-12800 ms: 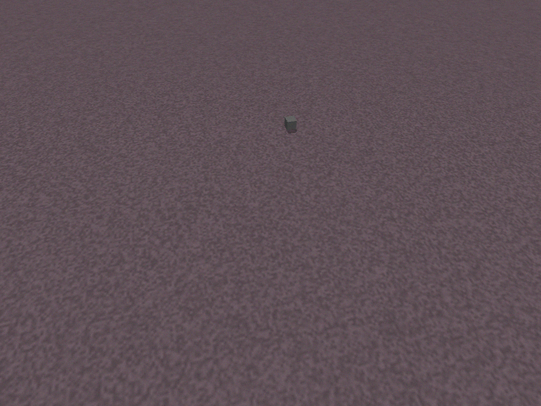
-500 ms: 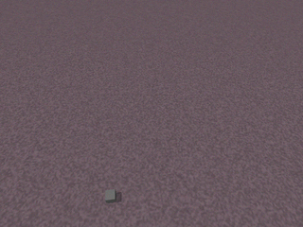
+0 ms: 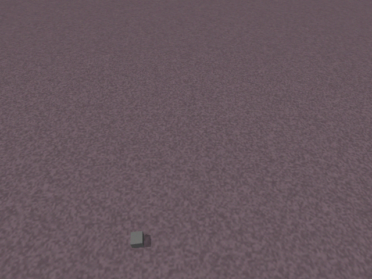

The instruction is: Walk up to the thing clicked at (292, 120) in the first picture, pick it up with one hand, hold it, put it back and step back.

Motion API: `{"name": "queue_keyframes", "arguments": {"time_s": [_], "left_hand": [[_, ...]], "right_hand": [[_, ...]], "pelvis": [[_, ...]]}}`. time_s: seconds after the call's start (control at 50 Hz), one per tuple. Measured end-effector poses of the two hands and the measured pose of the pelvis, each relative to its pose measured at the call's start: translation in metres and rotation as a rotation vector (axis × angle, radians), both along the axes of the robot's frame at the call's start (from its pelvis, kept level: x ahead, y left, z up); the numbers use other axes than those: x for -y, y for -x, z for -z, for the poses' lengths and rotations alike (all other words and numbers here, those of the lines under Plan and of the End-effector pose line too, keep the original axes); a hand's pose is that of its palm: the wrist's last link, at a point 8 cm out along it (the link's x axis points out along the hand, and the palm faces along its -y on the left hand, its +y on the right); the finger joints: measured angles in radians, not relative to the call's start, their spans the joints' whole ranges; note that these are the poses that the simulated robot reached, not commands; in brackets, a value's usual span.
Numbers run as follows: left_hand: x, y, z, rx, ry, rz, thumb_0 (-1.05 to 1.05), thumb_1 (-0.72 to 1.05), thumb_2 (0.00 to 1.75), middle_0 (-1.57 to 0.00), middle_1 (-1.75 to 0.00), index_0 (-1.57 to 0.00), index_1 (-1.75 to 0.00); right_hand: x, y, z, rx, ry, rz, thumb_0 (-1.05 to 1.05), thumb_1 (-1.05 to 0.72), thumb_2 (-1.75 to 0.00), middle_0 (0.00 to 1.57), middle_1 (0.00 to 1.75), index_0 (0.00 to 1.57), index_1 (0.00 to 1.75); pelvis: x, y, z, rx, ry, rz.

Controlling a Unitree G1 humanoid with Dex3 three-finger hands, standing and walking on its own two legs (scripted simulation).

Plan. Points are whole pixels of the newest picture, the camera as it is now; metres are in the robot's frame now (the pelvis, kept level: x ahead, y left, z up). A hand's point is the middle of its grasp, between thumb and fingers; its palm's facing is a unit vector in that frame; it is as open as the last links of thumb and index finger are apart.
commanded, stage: stand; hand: left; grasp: from above
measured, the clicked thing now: (137, 239) +0.44 +0.25 -0.75
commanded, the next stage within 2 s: rise first in 0.70 s
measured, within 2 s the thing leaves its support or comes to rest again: neither
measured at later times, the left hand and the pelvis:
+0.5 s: hand out of the picture +0.06 +0.25 -0.16, palm faces -0.04 -0.94 -0.33, open 7.4 cm; pelvis +0.00 +0.00 +0.00, yaw +0 degrees
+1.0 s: hand out of the picture +0.15 +0.24 -0.17, palm faces +0.01 -0.95 -0.32, open 8.4 cm; pelvis -0.01 -0.01 -0.02, yaw +0 degrees
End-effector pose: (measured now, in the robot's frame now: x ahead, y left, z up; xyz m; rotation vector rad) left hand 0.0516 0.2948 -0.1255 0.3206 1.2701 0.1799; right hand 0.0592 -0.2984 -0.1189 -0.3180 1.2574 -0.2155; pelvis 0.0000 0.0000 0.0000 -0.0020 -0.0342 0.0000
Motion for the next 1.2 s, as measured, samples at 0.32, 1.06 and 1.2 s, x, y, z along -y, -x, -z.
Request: {"name": "queue_keyframes", "arguments": {"time_s": [0.32, 1.06, 1.2], "left_hand": [[0.003, -0.008, -0.001, 0.025, 0.002, 0.003, 0.01, 0.90, 0.90, -0.20, -0.30, -0.20, -0.30], [0.006, -0.103, 0.017, 0.177, 0.009, 0.046, 0.01, 0.41, 0.83, -0.22, -0.69, -0.23, -0.67], [0.004, -0.091, 0.035, 0.099, -0.046, 0.108, 0.01, -0.06, 0.86, -0.17, -0.89, -0.19, -0.87]], "right_hand": [[0.001, -0.009, -0.001, 0.022, 0.000, -0.010, 0.00, -0.90, -0.90, 0.20, 0.30, 0.21, 0.30], [-0.024, -0.027, 0.014, 0.176, -0.061, 0.002, 0.00, -0.90, -0.90, 0.20, 0.30, 0.21, 0.30], [-0.027, -0.030, 0.031, 0.220, -0.082, 0.003, 0.01, -0.88, -0.89, 0.20, 0.30, 0.21, 0.30]], "pelvis": [[0.002, -0.001, 0.000, 0.002, 0.002, -0.003], [0.012, 0.008, 0.027, -0.184, 0.015, 0.004], [0.012, 0.009, 0.048, -0.244, 0.023, 0.009]]}}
